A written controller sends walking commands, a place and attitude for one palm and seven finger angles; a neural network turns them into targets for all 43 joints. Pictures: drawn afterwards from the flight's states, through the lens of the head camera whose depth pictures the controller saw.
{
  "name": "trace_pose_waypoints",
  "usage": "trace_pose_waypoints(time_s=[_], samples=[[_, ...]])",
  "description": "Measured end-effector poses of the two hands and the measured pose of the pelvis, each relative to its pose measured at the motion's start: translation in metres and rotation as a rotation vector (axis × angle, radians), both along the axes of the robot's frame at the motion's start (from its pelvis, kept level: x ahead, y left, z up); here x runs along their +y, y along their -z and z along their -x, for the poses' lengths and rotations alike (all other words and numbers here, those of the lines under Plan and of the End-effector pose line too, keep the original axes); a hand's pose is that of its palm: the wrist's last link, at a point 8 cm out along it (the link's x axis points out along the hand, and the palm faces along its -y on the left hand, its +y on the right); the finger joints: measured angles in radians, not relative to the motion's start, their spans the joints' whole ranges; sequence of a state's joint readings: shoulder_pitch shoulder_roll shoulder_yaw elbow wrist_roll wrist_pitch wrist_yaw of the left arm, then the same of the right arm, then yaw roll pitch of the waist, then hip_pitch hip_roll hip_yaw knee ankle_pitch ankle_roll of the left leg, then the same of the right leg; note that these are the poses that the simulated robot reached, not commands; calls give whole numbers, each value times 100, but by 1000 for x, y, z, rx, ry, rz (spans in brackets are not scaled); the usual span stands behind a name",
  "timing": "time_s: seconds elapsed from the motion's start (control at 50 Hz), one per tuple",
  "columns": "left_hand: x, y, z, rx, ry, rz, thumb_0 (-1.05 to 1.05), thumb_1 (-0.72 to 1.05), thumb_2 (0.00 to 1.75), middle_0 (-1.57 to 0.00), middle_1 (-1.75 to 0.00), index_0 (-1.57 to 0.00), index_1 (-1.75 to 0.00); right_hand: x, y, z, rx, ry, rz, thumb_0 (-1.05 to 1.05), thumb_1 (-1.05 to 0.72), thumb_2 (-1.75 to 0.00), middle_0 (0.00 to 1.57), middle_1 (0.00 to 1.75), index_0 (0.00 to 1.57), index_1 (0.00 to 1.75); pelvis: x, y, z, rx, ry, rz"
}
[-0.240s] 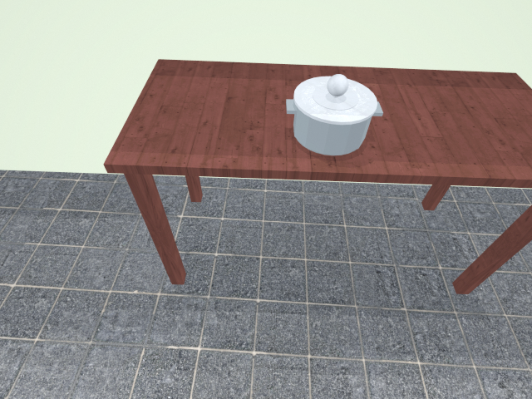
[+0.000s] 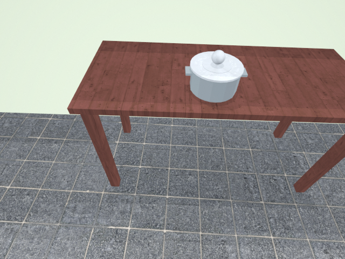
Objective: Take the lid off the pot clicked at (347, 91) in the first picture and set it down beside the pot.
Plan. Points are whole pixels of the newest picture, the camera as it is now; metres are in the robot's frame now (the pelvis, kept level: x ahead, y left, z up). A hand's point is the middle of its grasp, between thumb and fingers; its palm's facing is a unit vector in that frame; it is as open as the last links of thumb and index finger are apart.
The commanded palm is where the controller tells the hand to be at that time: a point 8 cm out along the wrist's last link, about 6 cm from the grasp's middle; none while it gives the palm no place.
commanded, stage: look at it before walking up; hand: left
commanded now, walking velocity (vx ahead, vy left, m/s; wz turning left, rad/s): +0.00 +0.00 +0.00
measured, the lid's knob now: (218, 57) +0.79 -0.13 +0.07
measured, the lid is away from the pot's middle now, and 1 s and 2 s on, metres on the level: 0.00 0.00 0.00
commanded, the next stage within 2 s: take the last steps up to it in 0.42 s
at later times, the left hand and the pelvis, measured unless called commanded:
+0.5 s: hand out of the picture +0.05 +0.21 -0.17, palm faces +0.00 -0.96 -0.27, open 7.3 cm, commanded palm none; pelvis +0.00 +0.00 +0.00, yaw +0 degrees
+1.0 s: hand out of the picture +0.09 +0.10 -0.18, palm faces +0.03 -0.98 -0.20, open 7.3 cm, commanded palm none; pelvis +0.09 -0.08 -0.01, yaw -2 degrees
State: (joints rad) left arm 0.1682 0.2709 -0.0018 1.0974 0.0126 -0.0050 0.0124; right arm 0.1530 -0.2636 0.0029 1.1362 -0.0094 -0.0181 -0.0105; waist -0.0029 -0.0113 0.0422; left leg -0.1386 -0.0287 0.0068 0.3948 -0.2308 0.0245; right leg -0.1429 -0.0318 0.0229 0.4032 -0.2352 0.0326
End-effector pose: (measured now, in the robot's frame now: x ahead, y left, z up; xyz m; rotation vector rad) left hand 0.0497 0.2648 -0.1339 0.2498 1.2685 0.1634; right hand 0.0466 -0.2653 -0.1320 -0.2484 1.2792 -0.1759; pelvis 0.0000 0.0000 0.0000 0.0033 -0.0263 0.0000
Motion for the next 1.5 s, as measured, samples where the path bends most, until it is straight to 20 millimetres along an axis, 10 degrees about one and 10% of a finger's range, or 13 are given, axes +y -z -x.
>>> trace_pose_waypoints(time_s=[0.64,0.78,0.94,1.12,1.34,1.5], samples=[[-9,5,10,43,-27,15,0,91,90,-20,-30,-20,-30,3,3,2,28,5,-8,0,-90,-90,21,30,20,30,-4,1,-9,1,0,-3],[-37,12,12,145,-4,51,1,91,90,-20,-30,-20,-30,4,15,25,66,95,-59,0,-90,-90,21,30,20,30,-23,6,-32,13,50,-24],[-94,17,-33,80,-25,65,1,91,90,-20,-30,-20,-30,-32,30,52,264,157,-92,0,-90,-90,21,30,20,30,-68,17,-71,12,45,-6],[-151,12,-38,204,-63,125,0,91,90,-20,-30,-20,-30,-67,13,-76,75,145,-74,0,-91,-90,20,30,20,30,-95,3,-129,38,63,5],[-172,39,-99,303,-90,194,0,91,90,-20,-30,-20,-30,-51,16,-264,-182,64,-77,0,-91,-90,20,30,20,30,-99,24,-226,36,99,38],[-158,36,-236,129,1,160,1,91,90,-20,-30,-20,-30,-79,-6,-266,-125,156,13,-3,-95,-90,21,30,20,30,-110,8,-275,22,112,21]])
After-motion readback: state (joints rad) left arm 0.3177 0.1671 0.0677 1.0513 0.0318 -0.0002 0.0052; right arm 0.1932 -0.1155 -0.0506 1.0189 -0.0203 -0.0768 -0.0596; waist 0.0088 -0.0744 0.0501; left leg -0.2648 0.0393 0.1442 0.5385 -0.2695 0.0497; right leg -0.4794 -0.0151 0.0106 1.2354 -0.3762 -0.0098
